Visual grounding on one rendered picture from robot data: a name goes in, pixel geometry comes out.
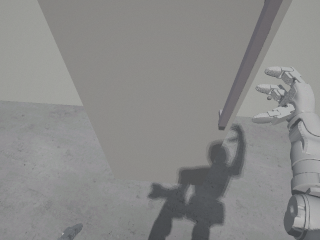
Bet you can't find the robot right upper arm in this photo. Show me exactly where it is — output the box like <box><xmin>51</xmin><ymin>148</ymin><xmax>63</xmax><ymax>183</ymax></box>
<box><xmin>283</xmin><ymin>193</ymin><xmax>320</xmax><ymax>240</ymax></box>

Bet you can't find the fridge door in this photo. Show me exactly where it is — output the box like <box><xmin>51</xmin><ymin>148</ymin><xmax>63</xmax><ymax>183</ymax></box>
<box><xmin>37</xmin><ymin>0</ymin><xmax>293</xmax><ymax>186</ymax></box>

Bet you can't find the robot left hand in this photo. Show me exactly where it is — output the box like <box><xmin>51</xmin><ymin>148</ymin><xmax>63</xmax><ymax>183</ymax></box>
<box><xmin>57</xmin><ymin>223</ymin><xmax>83</xmax><ymax>240</ymax></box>

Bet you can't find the handle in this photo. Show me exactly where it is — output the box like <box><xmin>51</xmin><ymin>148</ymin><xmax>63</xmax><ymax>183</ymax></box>
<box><xmin>218</xmin><ymin>0</ymin><xmax>283</xmax><ymax>127</ymax></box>

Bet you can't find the right robot forearm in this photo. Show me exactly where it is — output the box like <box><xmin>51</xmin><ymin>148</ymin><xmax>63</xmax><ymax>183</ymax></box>
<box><xmin>287</xmin><ymin>112</ymin><xmax>320</xmax><ymax>198</ymax></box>

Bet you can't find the robot right hand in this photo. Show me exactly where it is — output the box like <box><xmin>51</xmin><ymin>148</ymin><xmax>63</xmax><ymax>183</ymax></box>
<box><xmin>252</xmin><ymin>66</ymin><xmax>315</xmax><ymax>126</ymax></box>

